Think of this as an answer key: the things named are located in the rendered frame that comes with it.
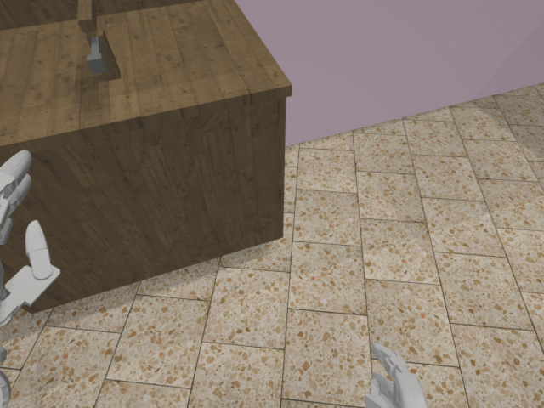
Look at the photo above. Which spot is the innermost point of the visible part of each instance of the robot left hand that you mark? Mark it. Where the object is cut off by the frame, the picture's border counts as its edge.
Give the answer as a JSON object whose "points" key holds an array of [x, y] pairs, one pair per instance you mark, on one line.
{"points": [[29, 284]]}

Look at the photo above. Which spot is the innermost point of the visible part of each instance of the counter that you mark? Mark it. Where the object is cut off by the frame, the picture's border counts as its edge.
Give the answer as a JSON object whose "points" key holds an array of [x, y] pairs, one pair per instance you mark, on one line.
{"points": [[173, 156]]}

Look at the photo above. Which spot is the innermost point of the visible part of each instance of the robot right hand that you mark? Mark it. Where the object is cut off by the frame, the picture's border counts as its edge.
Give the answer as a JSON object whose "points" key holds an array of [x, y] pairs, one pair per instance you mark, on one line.
{"points": [[405, 392]]}

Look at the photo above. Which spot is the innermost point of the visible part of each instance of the tap lever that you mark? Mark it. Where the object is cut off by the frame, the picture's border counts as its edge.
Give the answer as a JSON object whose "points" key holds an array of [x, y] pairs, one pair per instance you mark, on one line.
{"points": [[96, 60]]}

